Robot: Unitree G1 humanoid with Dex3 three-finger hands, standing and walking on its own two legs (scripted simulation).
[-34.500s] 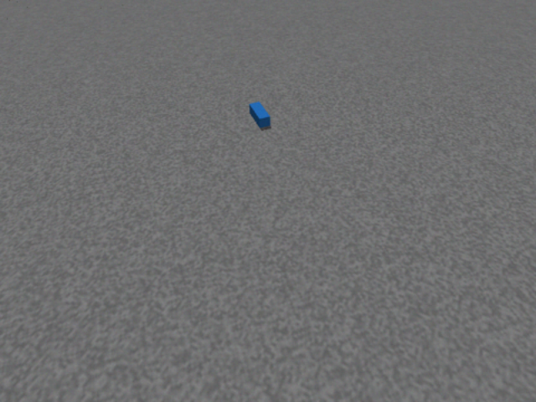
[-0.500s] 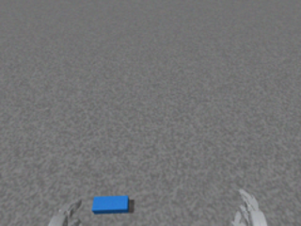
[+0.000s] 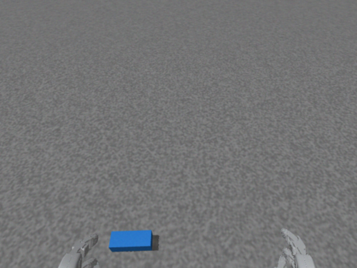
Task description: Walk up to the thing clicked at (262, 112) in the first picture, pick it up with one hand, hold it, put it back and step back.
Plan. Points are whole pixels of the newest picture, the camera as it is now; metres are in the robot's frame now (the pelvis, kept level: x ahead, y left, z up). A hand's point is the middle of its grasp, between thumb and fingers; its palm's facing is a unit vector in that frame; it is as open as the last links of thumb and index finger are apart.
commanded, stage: home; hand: left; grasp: from above
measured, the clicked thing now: (131, 240) +0.43 +0.25 -0.68
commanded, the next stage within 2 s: stand in 1.36 s
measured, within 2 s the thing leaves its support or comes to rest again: neither
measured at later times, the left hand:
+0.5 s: hand out of the picture +0.16 +0.18 -0.05, palm faces +0.04 -0.98 -0.19, open 7.4 cm
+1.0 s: hand out of the picture +0.17 +0.18 -0.05, palm faces +0.04 -0.98 -0.19, open 7.4 cm
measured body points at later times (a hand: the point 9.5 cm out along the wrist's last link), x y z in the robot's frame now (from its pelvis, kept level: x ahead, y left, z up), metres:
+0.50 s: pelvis +0.00 +0.00 +0.00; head +0.02 +0.01 +0.45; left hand +0.15 +0.23 -0.03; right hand +0.16 -0.24 -0.06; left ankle +0.02 +0.13 -0.68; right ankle +0.00 -0.14 -0.68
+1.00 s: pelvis +0.01 +0.00 +0.00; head +0.03 +0.01 +0.45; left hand +0.17 +0.23 -0.03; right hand +0.17 -0.24 -0.06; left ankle +0.02 +0.13 -0.68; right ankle +0.00 -0.14 -0.68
